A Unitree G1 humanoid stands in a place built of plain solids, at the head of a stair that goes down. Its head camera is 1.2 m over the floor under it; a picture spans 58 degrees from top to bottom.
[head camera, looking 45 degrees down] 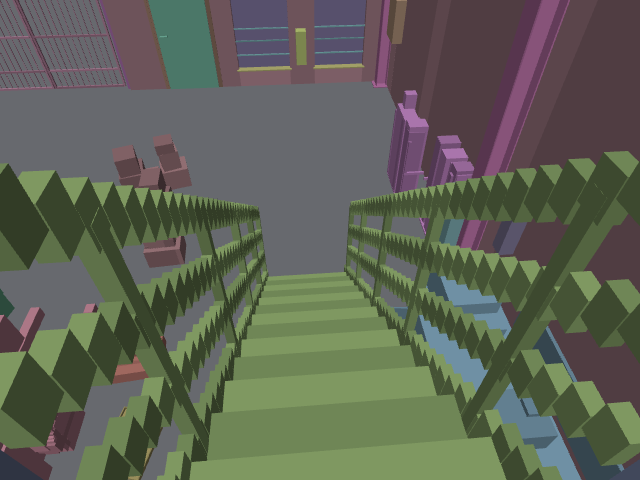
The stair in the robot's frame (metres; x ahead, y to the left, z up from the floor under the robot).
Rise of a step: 0.21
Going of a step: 0.24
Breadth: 1.03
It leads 5 degrees to the left of straight ahead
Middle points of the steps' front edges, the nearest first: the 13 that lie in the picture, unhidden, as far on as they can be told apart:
0.49 -0.08 -0.21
0.73 -0.06 -0.42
0.97 -0.04 -0.63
1.21 -0.02 -0.84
1.45 0.00 -1.05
1.69 0.02 -1.26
1.92 0.04 -1.47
2.16 0.06 -1.68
2.40 0.08 -1.89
2.64 0.10 -2.10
2.88 0.12 -2.31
3.12 0.14 -2.52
3.36 0.16 -2.73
